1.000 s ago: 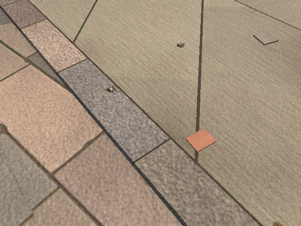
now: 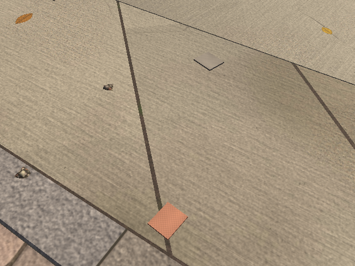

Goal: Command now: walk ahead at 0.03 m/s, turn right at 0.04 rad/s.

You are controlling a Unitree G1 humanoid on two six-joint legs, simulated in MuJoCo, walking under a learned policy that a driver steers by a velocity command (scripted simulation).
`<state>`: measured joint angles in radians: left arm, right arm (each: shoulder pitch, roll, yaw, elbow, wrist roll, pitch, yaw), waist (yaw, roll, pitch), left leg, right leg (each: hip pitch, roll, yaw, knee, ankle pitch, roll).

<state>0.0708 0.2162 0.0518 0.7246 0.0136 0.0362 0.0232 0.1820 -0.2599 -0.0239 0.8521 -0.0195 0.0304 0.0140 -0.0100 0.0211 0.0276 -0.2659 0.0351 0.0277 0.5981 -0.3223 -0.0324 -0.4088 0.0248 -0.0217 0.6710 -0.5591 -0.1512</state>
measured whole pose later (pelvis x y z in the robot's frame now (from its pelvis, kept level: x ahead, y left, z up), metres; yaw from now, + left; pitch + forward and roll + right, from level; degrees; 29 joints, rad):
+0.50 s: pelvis +0.01 +0.00 +0.02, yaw +0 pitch -2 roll -2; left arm 0.13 0.20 0.06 1.05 0.01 0.03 0.08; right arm 0.13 -0.24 -0.02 1.03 0.00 0.02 -0.01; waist -0.01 0.02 0.04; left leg -0.16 0.00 0.03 0.41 -0.23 0.03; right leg -0.21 -0.03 0.04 0.47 -0.47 -0.08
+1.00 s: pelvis +0.00 +0.01 +0.02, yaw +0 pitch -1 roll -1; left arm 0.17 0.19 0.05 1.18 0.00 0.01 0.08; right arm 0.18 -0.20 -0.02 1.10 -0.01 0.02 -0.02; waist -0.01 0.02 0.03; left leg -0.17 -0.03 0.03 0.37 -0.19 0.05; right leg -0.24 -0.05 0.04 0.46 -0.44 -0.06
